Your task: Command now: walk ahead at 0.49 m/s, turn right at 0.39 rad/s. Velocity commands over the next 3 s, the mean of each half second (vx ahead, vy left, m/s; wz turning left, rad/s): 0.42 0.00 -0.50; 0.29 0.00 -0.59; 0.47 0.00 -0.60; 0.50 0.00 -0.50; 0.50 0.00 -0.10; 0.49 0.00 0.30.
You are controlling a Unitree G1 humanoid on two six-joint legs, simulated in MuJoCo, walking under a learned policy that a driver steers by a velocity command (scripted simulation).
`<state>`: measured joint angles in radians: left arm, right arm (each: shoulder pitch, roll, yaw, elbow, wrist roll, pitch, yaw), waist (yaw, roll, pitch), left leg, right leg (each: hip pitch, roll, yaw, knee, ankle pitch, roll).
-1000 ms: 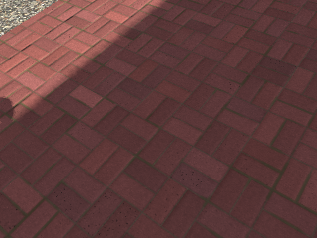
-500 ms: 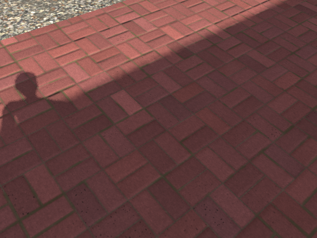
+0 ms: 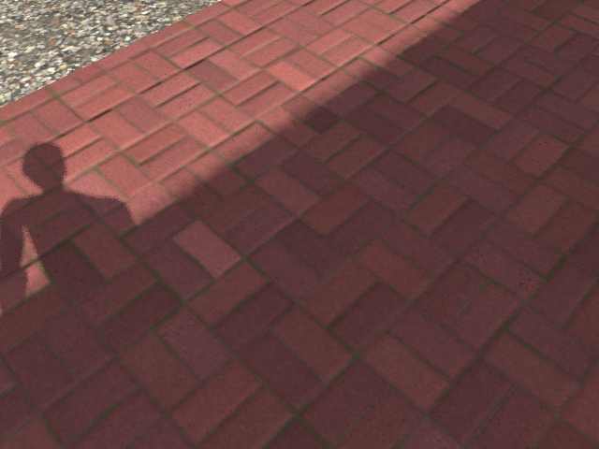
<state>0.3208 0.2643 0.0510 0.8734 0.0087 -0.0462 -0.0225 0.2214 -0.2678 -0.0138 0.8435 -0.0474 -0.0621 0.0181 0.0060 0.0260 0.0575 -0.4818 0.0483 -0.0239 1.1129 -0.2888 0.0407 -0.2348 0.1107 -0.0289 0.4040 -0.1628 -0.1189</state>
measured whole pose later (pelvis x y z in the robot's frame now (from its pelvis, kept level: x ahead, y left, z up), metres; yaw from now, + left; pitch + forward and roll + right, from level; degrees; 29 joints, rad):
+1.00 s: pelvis +0.37 -0.06 +0.00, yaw -36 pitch +1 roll +1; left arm 0.30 0.27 0.05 0.73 0.01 -0.01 -0.02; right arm 0.23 -0.30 -0.05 0.74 -0.05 -0.02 0.03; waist 0.00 0.05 0.02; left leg -0.51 0.08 0.02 1.03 -0.32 -0.03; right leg -0.17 0.08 0.02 0.40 -0.25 -0.09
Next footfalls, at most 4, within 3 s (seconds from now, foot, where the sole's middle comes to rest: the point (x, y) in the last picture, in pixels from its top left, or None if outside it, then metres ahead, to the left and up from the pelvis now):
0.32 left None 0.36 0.12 -0.78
0.82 right None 0.35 -0.12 -0.78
1.30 left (389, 353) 0.70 -0.16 -0.78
1.80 right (543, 367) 0.66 -0.52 -0.78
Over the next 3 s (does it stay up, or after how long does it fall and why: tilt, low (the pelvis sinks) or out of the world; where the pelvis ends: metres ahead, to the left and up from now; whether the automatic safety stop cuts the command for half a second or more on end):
stays up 0.89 -0.96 0.00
